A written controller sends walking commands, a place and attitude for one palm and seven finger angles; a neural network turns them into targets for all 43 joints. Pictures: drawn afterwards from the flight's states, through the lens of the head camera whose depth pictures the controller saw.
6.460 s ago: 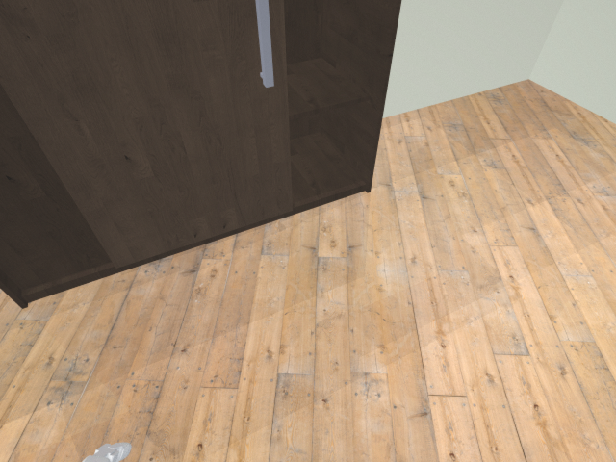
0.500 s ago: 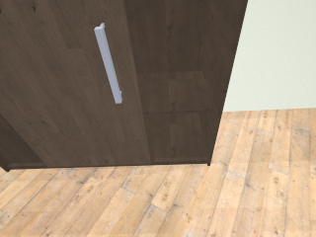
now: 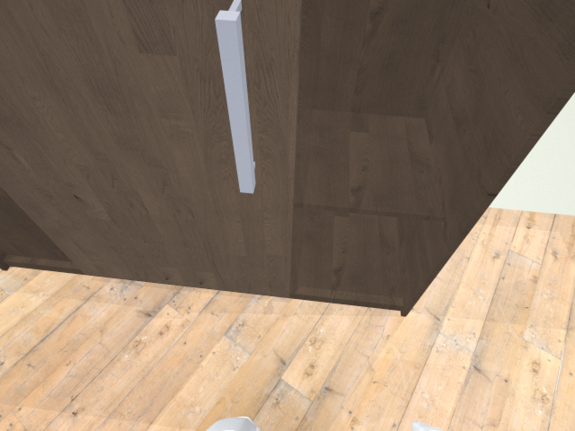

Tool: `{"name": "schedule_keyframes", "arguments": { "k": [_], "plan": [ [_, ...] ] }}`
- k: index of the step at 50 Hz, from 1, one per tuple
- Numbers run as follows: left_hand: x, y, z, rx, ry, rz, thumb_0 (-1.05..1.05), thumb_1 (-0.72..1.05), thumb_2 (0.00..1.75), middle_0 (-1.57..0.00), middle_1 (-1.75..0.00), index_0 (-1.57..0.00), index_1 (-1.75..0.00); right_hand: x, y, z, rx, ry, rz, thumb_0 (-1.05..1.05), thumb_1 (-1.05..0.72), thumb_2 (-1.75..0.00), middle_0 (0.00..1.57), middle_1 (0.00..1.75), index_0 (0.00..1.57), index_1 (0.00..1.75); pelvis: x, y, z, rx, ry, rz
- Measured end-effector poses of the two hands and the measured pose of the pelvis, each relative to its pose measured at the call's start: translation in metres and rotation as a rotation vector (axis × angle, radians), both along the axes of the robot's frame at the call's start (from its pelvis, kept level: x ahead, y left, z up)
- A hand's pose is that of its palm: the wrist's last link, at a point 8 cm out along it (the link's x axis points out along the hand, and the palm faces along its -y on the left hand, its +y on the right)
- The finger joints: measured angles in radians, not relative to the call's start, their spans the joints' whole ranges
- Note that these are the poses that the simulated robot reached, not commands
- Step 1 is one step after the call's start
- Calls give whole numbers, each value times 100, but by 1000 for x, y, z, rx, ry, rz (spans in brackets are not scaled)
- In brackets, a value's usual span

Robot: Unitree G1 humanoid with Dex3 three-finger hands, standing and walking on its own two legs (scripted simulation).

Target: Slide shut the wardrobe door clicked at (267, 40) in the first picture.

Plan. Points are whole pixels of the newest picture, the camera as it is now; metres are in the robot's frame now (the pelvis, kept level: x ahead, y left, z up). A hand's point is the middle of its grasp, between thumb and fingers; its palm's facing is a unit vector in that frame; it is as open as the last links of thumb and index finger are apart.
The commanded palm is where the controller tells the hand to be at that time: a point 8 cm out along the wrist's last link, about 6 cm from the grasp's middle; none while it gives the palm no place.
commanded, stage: take the last steps up to it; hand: left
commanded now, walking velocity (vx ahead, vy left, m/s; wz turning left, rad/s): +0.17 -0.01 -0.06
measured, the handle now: (243, 112) +0.57 +0.14 +0.11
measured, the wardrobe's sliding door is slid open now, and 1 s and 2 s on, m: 0.41 0.41 0.41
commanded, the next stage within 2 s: come to a stop and stand still in 0.04 s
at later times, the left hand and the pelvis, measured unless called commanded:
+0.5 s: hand (201, 382) +0.20 +0.17 -0.15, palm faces -0.01 -0.96 -0.27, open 7.4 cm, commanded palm none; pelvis +0.11 -0.02 +0.01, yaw +0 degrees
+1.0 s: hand out of the picture +0.08 +0.25 -0.15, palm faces +0.04 -0.95 -0.30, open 7.4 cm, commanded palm none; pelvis +0.05 +0.05 +0.00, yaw -2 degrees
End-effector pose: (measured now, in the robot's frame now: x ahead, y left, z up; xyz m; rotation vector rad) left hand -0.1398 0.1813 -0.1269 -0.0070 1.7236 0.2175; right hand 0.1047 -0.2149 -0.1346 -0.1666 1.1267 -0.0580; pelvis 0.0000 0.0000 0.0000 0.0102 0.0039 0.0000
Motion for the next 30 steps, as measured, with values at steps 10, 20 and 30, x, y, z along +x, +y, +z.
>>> {"name": "schedule_keyframes", "arguments": {
  "k": [10, 20, 30],
  "plan": [
    [231, 58, 6, 91, -435, -131, 1, 91, 90, -20, -30, -20, -30, 22, -8, 27, -59, 19, -91, -3, -94, -90, 20, 30, 20, 30, 66, 9, 22, 13, -17, -13],
    [341, 39, 11, 144, -543, -237, 0, 91, 90, -20, -30, -20, -30, 11, -20, -9, 0, 241, -152, 0, -91, -90, 20, 30, 20, 30, 115, -15, 8, 23, -30, -10],
    [309, 37, 19, 164, -440, -210, 1, 90, 90, -21, -30, -21, -30, 22, -38, -8, -12, 272, -139, 0, -91, -90, 20, 30, 20, 30, 100, -14, 16, 27, -11, 6]
  ]
}}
